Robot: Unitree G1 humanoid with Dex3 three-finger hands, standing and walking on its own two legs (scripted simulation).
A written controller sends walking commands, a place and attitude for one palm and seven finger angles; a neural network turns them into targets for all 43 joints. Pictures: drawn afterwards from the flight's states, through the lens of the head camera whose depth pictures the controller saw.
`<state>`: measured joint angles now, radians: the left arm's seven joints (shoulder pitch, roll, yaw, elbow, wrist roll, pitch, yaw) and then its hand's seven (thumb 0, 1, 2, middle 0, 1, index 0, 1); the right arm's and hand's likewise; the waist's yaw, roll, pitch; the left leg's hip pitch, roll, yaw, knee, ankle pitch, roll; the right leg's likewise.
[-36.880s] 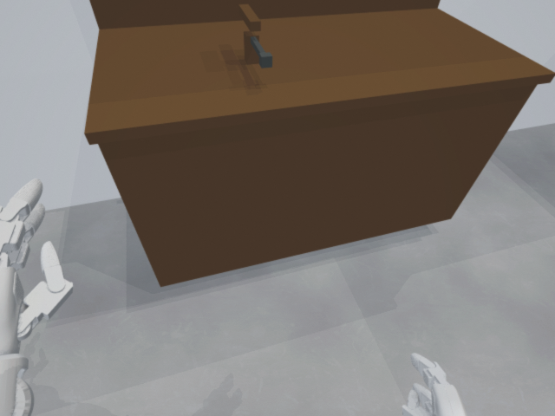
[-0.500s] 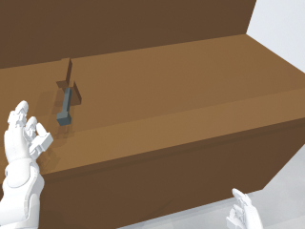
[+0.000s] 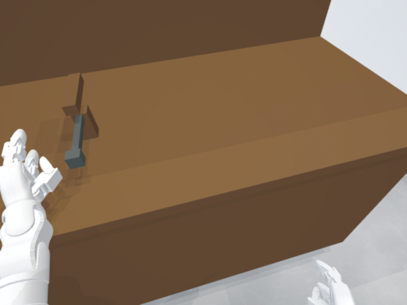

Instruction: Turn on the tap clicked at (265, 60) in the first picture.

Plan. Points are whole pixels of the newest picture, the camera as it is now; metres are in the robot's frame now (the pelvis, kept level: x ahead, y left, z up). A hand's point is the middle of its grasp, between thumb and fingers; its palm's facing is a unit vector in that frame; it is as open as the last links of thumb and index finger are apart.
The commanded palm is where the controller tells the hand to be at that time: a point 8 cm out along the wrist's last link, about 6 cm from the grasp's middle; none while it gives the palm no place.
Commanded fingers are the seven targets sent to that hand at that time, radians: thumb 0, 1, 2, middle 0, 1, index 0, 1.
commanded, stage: reach beside the lever's end, fingers flat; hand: left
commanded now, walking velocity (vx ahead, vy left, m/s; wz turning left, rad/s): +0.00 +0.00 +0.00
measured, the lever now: (75, 158) +0.35 +0.29 +0.12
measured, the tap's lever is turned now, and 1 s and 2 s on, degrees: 0 0 26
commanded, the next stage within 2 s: push the lever round in 0.22 s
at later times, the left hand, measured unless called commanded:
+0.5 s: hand (59, 173) +0.31 +0.30 +0.12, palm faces +0.56 -0.83 -0.08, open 7.8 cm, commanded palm +0.27 +0.33 +0.12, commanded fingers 0.00 0.90 0.90 -0.15 -0.15 -0.15 -0.15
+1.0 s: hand (68, 174) +0.31 +0.28 +0.12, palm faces +0.56 -0.83 -0.07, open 7.8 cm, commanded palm +0.27 +0.31 +0.12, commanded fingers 0.00 0.90 0.90 -0.15 -0.15 -0.15 -0.15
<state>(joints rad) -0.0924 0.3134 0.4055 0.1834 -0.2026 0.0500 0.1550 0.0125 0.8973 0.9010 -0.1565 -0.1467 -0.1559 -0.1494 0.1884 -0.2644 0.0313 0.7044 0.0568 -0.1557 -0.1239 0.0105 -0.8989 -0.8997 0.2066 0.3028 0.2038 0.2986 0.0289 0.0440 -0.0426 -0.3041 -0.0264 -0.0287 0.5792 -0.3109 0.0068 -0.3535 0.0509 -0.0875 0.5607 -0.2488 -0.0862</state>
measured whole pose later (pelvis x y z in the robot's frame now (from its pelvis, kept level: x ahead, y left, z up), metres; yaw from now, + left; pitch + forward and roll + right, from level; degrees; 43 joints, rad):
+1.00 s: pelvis +0.00 +0.01 +0.00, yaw +0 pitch +2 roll +0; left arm -0.07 0.24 0.32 0.11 -0.17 0.05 0.22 0.01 0.90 0.90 -0.16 -0.15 -0.16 -0.15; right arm 0.17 -0.25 0.03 0.69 0.05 -0.12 -0.11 0.01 -0.90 -0.90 0.21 0.30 0.20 0.30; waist 0.04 0.04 -0.05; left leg -0.29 -0.04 -0.03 0.57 -0.32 0.02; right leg -0.33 0.04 -0.09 0.55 -0.25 -0.07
